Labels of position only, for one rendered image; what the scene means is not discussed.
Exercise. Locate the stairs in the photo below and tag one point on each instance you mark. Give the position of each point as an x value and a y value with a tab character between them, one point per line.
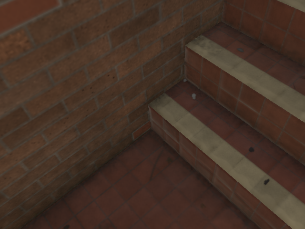
238	116

